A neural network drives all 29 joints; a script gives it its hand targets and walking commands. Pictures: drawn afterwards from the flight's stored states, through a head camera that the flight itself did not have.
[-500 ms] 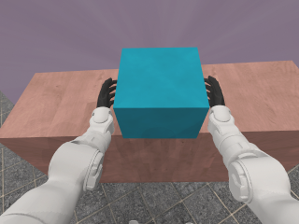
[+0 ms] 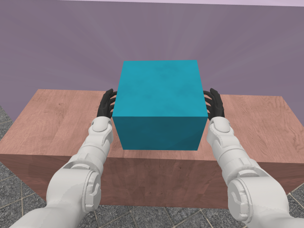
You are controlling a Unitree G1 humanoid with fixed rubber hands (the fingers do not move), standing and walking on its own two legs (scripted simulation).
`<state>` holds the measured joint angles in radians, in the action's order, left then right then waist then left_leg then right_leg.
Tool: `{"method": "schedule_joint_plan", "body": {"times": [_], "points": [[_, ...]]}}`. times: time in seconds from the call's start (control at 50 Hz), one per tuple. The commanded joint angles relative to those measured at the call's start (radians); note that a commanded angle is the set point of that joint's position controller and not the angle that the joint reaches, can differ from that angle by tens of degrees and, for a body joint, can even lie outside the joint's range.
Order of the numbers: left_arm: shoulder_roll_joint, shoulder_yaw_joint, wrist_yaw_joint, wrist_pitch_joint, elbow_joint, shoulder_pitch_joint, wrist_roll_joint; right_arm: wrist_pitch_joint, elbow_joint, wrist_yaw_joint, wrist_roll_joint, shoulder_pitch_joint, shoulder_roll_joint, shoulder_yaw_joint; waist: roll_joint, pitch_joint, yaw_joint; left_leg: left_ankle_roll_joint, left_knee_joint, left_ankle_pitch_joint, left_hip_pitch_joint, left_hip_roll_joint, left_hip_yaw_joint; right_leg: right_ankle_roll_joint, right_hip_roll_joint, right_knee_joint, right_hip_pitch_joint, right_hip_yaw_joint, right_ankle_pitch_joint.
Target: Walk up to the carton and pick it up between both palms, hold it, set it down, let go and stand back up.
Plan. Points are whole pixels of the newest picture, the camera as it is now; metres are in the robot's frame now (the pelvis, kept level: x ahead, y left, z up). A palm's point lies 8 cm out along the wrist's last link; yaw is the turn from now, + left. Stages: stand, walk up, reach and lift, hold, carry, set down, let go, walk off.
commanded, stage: reach and lift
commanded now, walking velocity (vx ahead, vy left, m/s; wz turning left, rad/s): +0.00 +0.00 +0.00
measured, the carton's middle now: (159, 104) +0.45 -0.01 +0.09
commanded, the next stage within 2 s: hold in 1.72 s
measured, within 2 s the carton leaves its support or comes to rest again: neither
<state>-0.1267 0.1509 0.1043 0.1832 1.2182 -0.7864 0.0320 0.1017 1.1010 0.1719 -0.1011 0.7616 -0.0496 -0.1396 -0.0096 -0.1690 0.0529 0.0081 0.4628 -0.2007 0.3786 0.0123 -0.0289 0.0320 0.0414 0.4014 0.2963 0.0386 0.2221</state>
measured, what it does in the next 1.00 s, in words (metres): stands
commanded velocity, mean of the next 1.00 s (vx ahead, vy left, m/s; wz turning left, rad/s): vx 0.00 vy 0.00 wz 0.00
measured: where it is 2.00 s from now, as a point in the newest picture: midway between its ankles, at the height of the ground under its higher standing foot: outside the picture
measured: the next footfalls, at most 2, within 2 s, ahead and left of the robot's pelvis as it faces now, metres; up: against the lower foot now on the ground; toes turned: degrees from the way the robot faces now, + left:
none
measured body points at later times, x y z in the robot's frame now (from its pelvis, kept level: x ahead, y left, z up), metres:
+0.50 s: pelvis +0.01 +0.00 +0.01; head -0.02 +0.03 +0.46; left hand +0.39 +0.18 +0.12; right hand +0.38 -0.14 +0.12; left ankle +0.02 +0.12 -0.74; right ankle -0.02 -0.10 -0.74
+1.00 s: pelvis -0.04 +0.02 +0.01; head -0.08 +0.05 +0.45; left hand +0.36 +0.18 +0.17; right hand +0.35 -0.14 +0.16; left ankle +0.02 +0.12 -0.74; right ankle -0.02 -0.10 -0.74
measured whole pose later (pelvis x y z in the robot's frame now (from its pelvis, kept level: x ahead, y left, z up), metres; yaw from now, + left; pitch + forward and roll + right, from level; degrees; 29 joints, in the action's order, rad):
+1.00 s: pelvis -0.04 +0.02 +0.01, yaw -1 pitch -5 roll -1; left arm 0.00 0.30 0.03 -0.47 0.45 -0.67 -0.25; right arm -0.24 0.71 0.15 -0.04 0.68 -0.02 -0.17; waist -0.06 -0.01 0.03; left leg -0.02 0.34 -0.12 0.13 -0.01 0.00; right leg 0.00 0.02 0.32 0.07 0.00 0.15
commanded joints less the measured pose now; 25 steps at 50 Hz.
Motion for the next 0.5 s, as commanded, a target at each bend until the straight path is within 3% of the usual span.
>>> {"method": "schedule_joint_plan", "body": {"times": [0.0,0.1,0.18,0.26,0.3,0.34,0.42,0.48], "points": [[0.816,-0.301,-0.146,0.0,-0.489,-0.752,-0.06,0.013,-0.385,-0.18,-0.013,0.675,0.709,0.377,0.089,-0.538,0.011,0.079,-0.004,0.497,-0.386,-0.03,-0.02,-0.06,0.002,-0.035,-0.197,-0.013,-0.534],[0.811,-0.357,-0.156,-0.132,-0.627,-0.6,-0.053,-0.064,-0.573,-0.132,-0.061,0.635,0.73,0.49,-0.014,-0.46,0.001,0.038,-0.028,0.449,-0.34,-0.052,-0.03,-0.091,0.0,-0.04,-0.28,-0.033,-0.613],[0.794,-0.365,-0.174,-0.267,-0.753,-0.489,-0.065,-0.141,-0.697,-0.095,-0.086,0.592,0.722,0.531,-0.049,-0.391,-0.013,0.022,-0.054,0.424,-0.349,-0.063,-0.029,-0.104,-0.001,-0.053,-0.317,-0.043,-0.644],[0.787,-0.393,-0.192,-0.376,-0.878,-0.417,-0.07,-0.188,-0.798,-0.076,-0.103,0.562,0.694,0.55,-0.016,-0.362,-0.007,0.035,-0.058,0.452,-0.389,-0.068,-0.029,-0.101,0.005,-0.064,-0.333,-0.041,-0.664],[0.749,-0.334,-0.214,-0.415,-0.83,-0.389,-0.112,-0.218,-0.774,-0.082,-0.085,0.515,0.676,0.507,-0.006,-0.282,-0.016,0.024,-0.099,0.42,-0.35,-0.059,-0.024,-0.108,-0.015,-0.082,-0.361,-0.072,-0.626],[0.734,-0.332,-0.231,-0.439,-0.872,-0.373,-0.124,-0.227,-0.782,-0.084,-0.076,0.485,0.664,0.482,0.008,-0.271,-0.004,0.027,-0.106,0.413,-0.35,-0.058,-0.02,-0.11,-0.017,-0.079,-0.383,-0.066,-0.628],[0.769,-0.417,-0.245,-0.475,-1.018,-0.367,-0.104,-0.218,-0.908,-0.087,-0.099,0.487,0.658,0.511,0.074,-0.364,0.019,0.055,-0.062,0.562,-0.461,-0.056,-0.026,-0.099,-0.003,-0.078,-0.384,-0.05,-0.694],[0.768,-0.457,-0.24,-0.496,-1.062,-0.368,-0.095,-0.22,-0.944,-0.093,-0.093,0.484,0.629,0.504,0.093,-0.372,0.03,0.068,-0.051,0.578,-0.508,-0.049,-0.03,-0.085,0.008,-0.099,-0.324,-0.03,-0.598]]}}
